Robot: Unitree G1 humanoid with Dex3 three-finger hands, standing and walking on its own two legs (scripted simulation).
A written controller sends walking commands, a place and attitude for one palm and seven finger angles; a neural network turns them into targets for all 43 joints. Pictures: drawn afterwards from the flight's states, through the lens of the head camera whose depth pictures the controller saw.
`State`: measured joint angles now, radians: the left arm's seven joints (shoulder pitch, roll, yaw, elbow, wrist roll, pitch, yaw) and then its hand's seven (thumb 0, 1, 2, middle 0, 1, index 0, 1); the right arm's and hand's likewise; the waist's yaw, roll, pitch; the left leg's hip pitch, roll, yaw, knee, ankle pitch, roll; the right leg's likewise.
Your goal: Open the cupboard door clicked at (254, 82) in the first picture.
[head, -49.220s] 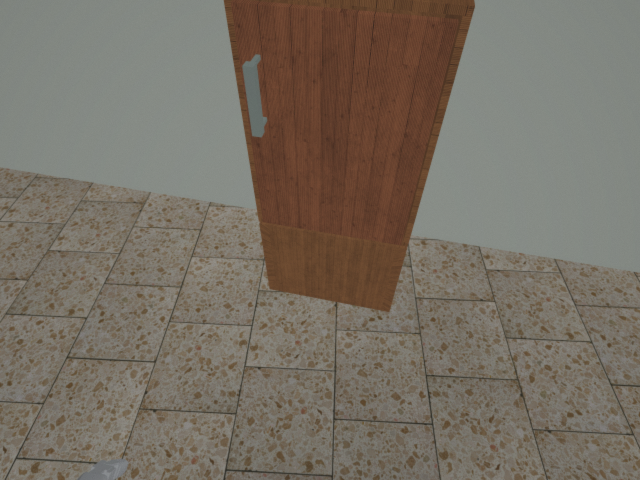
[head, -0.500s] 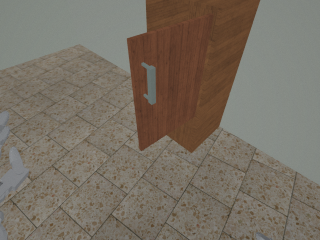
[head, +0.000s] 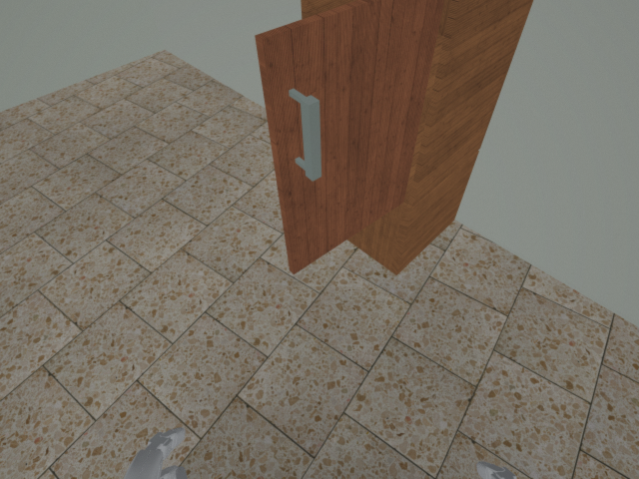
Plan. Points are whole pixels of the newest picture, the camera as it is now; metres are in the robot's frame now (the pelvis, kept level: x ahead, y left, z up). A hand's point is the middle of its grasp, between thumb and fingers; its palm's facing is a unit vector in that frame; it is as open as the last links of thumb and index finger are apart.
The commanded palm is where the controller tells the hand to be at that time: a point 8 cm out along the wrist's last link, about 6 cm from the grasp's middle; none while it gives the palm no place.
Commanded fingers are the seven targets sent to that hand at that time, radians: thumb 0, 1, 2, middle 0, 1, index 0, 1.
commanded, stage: let the arm hang, fingers relaxed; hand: left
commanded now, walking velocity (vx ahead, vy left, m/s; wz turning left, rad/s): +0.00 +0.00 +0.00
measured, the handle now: (304, 136) +0.65 +0.05 +0.07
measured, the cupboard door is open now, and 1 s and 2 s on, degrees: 84 84 84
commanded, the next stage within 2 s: look to check the result in 0.88 s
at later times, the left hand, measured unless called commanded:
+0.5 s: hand out of the picture -0.02 +0.20 -0.15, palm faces +0.01 -0.97 -0.25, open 7.4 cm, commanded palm none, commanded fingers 0.00 0.90 0.90 -0.20 -0.30 -0.20 -0.30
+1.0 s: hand out of the picture -0.02 +0.18 -0.15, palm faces +0.01 -0.98 -0.20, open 7.4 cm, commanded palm none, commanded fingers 0.00 0.90 0.90 -0.20 -0.30 -0.20 -0.30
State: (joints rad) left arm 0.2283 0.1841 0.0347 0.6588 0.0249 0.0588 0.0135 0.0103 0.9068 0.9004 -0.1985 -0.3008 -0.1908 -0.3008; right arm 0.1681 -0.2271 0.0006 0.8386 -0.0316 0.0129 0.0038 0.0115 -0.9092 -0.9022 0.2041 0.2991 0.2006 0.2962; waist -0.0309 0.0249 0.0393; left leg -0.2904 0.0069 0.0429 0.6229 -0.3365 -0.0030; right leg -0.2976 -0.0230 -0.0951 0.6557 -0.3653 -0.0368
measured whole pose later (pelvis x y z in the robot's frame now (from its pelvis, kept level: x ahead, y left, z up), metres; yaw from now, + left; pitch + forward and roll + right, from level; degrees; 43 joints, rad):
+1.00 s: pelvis -0.02 +0.01 +0.02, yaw -1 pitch -2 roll +0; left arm 0.27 0.13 0.01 1.15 0.01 -0.01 0.03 0.01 0.91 0.90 -0.20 -0.30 -0.20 -0.30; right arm 0.30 -0.14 0.00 1.15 -0.02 0.01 -0.03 0.01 -0.91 -0.90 0.20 0.30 0.20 0.30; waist -0.01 0.02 0.06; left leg -0.16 0.01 0.07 0.40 -0.20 0.02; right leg -0.17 -0.01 -0.07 0.40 -0.21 -0.02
